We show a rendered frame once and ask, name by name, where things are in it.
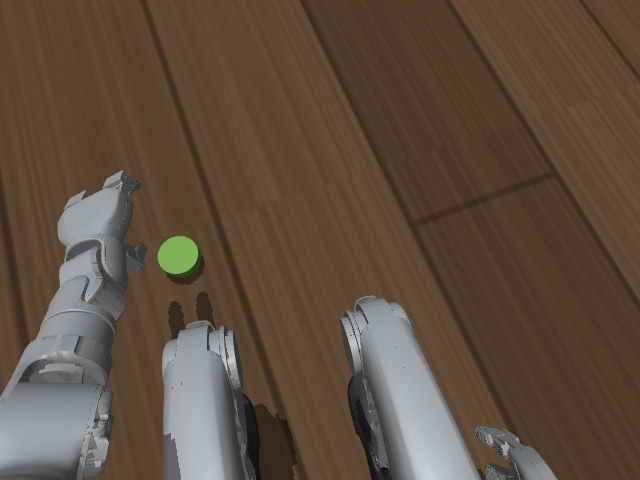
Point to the left robot hand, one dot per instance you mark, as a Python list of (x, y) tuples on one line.
[(108, 212)]

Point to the left robot foot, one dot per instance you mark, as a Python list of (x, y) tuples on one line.
[(253, 439)]

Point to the tin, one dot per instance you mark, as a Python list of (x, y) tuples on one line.
[(179, 256)]

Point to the right robot hand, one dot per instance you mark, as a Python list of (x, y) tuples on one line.
[(525, 461)]

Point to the left robot arm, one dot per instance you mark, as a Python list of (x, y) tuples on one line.
[(55, 421)]

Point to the right robot foot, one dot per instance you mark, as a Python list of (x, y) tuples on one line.
[(364, 432)]

